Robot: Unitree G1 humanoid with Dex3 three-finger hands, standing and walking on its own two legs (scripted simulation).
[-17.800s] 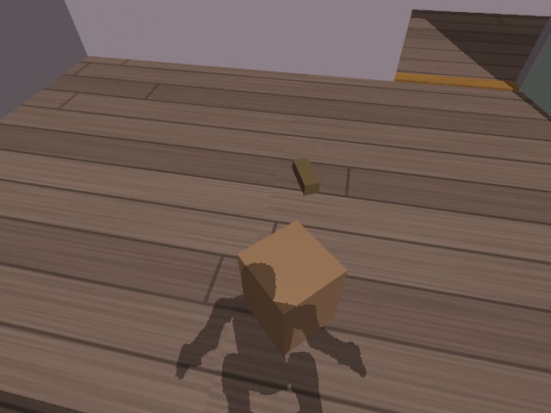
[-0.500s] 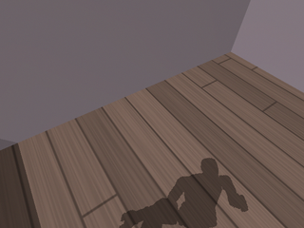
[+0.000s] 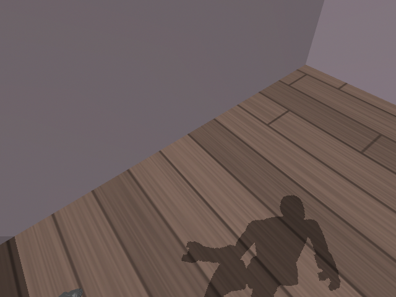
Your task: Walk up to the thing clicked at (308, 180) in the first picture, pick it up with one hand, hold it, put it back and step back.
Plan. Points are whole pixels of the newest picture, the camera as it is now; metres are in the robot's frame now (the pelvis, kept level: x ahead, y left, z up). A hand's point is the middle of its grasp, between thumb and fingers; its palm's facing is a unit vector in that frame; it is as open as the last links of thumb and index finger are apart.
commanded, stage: walk up
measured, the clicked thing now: out of the picture -0.41 -1.19 -0.72
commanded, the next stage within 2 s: none
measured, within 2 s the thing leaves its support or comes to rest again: neither
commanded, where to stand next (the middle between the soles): +0.51 +0.02 m, yaw +0 degrees
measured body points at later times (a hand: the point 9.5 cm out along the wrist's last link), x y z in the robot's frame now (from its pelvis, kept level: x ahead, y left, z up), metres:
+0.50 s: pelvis +0.20 +0.03 +0.00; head +0.22 +0.06 +0.45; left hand +0.23 +0.35 -0.13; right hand +0.30 -0.28 -0.08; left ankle +0.27 +0.14 -0.72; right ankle +0.12 -0.11 -0.65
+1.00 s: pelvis +0.36 -0.03 +0.01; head +0.37 -0.06 +0.46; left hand +0.42 +0.30 -0.07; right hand +0.41 -0.34 -0.13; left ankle +0.33 +0.13 -0.65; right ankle +0.41 -0.13 -0.72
